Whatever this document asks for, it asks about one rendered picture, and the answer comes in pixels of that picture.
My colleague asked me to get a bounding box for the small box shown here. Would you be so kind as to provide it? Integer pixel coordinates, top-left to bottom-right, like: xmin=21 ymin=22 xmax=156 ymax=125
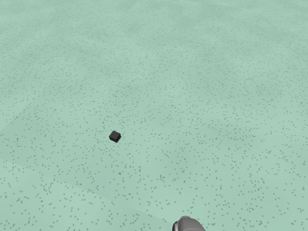
xmin=109 ymin=131 xmax=121 ymax=142

